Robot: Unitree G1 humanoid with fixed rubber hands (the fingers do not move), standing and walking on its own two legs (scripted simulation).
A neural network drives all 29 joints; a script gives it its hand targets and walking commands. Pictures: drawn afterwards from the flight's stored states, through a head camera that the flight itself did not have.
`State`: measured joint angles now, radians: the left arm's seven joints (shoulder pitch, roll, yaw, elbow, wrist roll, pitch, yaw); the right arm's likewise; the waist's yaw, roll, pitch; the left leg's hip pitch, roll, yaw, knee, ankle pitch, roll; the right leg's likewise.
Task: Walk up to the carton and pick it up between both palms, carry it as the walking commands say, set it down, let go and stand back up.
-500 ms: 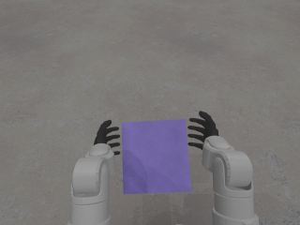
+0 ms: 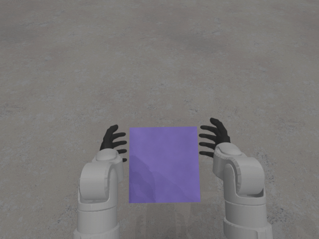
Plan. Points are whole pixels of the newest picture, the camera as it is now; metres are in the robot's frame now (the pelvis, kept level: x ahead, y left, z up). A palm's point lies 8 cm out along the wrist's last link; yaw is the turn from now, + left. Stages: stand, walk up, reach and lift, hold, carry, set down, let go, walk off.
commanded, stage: carry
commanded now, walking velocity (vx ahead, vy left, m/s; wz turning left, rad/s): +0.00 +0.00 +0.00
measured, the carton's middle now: (163, 162) +0.33 -0.01 -0.02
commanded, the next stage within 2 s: none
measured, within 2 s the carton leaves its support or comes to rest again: neither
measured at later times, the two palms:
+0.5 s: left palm (131, 181) +0.24 +0.07 +0.09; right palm (254, 179) +0.23 -0.18 +0.10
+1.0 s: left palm (97, 196) +0.21 +0.14 +0.08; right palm (222, 185) +0.22 -0.12 +0.08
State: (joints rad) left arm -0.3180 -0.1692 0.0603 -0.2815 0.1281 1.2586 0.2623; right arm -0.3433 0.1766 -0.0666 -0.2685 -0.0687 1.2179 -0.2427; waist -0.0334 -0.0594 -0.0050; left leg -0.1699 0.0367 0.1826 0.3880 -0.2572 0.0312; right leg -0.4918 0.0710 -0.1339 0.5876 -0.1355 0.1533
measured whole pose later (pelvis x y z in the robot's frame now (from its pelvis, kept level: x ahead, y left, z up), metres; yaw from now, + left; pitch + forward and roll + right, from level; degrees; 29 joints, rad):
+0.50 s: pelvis -0.06 -0.04 -0.01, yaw +0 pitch +2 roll +1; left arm -0.31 -0.17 0.06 -0.21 0.12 1.25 0.25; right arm -0.33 0.17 -0.08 -0.25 -0.06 1.23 -0.25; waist -0.03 0.01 -0.06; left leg -0.34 0.07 0.09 0.57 -0.27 -0.01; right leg -0.43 0.02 -0.06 0.53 -0.15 -0.06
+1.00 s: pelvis -0.07 +0.01 -0.01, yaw +0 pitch +1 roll +0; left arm -0.30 -0.16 0.06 -0.12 0.11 1.16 0.24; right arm -0.33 0.17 -0.10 -0.12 -0.09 1.12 -0.22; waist 0.01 0.00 -0.06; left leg -0.37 0.01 0.11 0.63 -0.28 0.04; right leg -0.44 -0.03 -0.03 0.55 -0.14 0.01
